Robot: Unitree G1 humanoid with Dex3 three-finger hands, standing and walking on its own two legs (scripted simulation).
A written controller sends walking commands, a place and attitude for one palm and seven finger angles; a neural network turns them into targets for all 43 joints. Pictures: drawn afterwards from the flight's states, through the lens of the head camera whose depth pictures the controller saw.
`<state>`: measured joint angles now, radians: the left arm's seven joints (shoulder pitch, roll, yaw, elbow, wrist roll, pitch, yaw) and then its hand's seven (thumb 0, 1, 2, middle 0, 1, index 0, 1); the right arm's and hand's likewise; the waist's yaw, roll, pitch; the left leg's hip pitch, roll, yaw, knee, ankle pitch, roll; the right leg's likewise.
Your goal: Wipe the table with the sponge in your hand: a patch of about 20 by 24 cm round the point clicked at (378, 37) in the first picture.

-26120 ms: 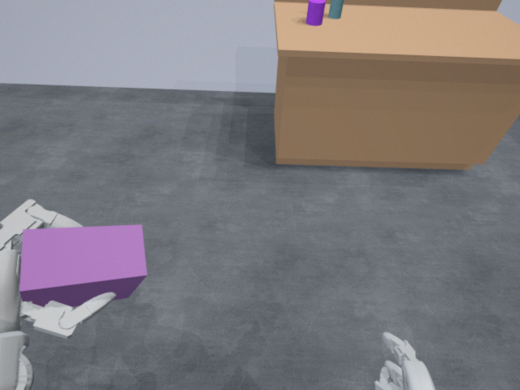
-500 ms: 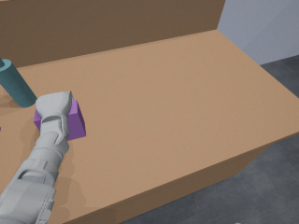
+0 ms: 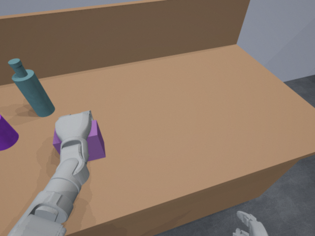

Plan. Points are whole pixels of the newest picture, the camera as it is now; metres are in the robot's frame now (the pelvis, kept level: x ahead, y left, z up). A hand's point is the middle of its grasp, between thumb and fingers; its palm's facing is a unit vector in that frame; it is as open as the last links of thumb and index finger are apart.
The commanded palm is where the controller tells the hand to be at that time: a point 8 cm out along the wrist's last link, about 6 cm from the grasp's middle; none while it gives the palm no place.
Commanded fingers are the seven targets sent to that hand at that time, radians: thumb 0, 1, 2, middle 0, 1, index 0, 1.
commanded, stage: wipe back along the middle lane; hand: left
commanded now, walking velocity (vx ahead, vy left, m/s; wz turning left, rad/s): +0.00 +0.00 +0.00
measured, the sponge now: (83, 146) +0.36 +0.26 -0.01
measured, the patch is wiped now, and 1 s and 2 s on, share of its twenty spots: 0.60 0.85 0.85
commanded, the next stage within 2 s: slide across to the third lane in 0.84 s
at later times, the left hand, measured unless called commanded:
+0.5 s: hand (84, 151) +0.32 +0.23 +0.03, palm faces +0.01 -0.03 -1.00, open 10.3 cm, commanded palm +0.26 +0.21 +0.06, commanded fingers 0.00 0.10 1.30 -1.20 -1.60 -1.20 -1.60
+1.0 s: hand (85, 169) +0.27 +0.21 +0.03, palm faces +0.01 -0.05 -1.00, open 10.3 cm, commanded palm +0.23 +0.19 +0.06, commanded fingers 0.00 0.10 1.30 -1.20 -1.60 -1.20 -1.60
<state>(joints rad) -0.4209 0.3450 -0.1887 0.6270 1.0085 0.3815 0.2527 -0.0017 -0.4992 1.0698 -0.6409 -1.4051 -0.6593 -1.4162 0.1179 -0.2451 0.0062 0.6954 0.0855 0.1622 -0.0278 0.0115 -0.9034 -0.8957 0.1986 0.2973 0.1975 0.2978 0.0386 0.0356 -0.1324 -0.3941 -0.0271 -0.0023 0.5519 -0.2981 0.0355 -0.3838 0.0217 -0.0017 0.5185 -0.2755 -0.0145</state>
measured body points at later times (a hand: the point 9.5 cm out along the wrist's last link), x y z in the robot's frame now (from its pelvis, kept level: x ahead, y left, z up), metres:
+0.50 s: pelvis +0.00 -0.01 +0.00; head +0.00 -0.03 +0.45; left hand +0.31 +0.23 +0.09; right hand +0.20 -0.23 -0.10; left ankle -0.02 +0.09 -0.73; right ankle -0.01 -0.12 -0.73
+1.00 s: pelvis -0.01 -0.02 +0.00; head -0.03 -0.04 +0.45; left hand +0.26 +0.21 +0.09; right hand +0.22 -0.23 -0.08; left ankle -0.02 +0.09 -0.73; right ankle -0.01 -0.12 -0.73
